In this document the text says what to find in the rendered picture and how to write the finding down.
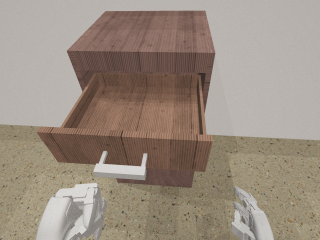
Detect drawer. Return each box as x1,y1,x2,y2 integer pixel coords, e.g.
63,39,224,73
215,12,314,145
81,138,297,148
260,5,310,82
37,72,213,172

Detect handle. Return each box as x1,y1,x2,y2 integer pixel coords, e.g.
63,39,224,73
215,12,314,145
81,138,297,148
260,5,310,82
93,151,148,180

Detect right robot hand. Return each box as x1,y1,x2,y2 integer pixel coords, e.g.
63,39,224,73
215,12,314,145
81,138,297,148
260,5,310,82
231,186,274,240

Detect cabinet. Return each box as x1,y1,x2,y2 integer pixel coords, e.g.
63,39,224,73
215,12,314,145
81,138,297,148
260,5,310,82
67,10,216,188

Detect left robot hand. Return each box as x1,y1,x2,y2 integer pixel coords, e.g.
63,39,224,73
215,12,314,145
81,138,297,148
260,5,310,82
36,183,107,240

